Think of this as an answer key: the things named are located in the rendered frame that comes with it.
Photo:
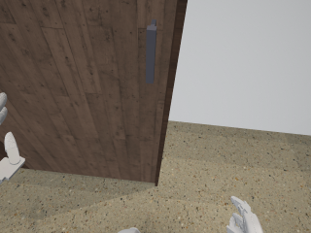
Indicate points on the handle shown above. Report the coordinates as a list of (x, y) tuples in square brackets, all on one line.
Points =
[(151, 51)]

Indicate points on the robot left hand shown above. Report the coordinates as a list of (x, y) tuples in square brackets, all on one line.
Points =
[(11, 164)]

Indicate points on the robot right hand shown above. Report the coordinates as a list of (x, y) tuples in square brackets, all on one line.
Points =
[(247, 222)]

